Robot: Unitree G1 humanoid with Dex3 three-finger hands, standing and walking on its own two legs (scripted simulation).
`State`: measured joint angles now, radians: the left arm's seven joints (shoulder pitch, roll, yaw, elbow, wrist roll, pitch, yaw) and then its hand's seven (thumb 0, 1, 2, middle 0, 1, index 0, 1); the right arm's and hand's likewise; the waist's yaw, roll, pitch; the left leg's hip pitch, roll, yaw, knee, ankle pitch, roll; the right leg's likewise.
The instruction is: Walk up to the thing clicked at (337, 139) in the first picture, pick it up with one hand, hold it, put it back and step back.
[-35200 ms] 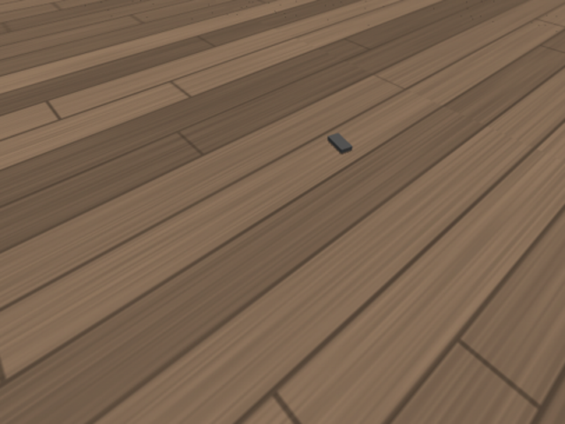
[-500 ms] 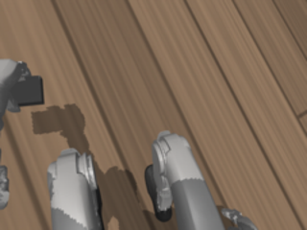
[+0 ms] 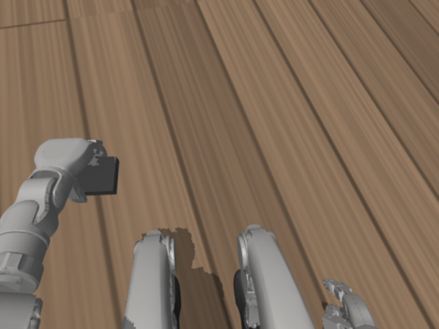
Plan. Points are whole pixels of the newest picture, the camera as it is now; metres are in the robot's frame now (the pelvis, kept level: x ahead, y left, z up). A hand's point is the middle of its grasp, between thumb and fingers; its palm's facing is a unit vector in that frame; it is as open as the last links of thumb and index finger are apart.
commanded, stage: lift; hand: left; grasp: from above
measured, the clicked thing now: (78, 176) +0.43 +0.27 -0.12
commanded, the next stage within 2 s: hold in 0.86 s
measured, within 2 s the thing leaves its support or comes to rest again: neither
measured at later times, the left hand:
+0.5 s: hand (29, 160) +0.37 +0.24 +0.10, palm faces -0.46 -0.05 -0.89, open 10.1 cm
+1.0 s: hand (3, 113) +0.39 +0.23 +0.17, palm faces -0.46 -0.07 -0.88, open 10.1 cm
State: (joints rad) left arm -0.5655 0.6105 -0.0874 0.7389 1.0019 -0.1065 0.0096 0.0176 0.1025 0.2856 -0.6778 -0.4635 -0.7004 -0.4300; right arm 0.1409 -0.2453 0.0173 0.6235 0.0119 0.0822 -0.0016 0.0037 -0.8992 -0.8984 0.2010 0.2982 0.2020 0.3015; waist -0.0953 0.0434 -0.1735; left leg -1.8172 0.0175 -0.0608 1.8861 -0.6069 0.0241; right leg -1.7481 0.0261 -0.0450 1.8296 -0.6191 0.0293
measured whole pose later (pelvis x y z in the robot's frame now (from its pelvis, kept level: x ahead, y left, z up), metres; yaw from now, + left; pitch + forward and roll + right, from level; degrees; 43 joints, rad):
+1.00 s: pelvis +0.08 +0.00 +0.24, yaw +2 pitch +11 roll -1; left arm -0.31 0.41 -0.20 0.78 1.01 -0.04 0.09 0.01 0.05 0.43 -0.65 -0.51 -0.67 -0.48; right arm 0.26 -0.24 -0.05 0.72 0.05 0.03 -0.06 0.01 -0.90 -0.90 0.20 0.30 0.20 0.30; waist -0.05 0.03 -0.09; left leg -0.63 0.02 0.01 0.83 -0.38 0.01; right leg -0.60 0.01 0.03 0.79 -0.37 0.02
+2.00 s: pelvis +0.08 -0.01 +0.27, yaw +2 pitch +3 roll +0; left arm -0.21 0.43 -0.22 0.60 0.99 -0.07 -0.03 0.01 0.05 0.44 -0.62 -0.57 -0.64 -0.54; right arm 0.19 -0.25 -0.03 0.69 0.07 0.06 -0.08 0.01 -0.90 -0.90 0.20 0.30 0.20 0.30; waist 0.00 0.05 -0.03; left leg -0.37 0.01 0.03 0.59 -0.27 0.01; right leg -0.36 0.01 0.04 0.59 -0.28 0.01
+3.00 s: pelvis +0.08 +0.00 +0.28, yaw +2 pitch +1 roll +0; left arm -0.22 0.43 -0.23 0.59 0.99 -0.07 -0.04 0.01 0.04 0.43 -0.64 -0.54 -0.67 -0.50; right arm 0.18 -0.25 -0.03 0.68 0.08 0.10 -0.08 0.01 -0.90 -0.90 0.20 0.30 0.20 0.30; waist 0.01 0.05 -0.02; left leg -0.29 0.01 0.03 0.50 -0.24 0.01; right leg -0.28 0.00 0.05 0.51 -0.25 0.01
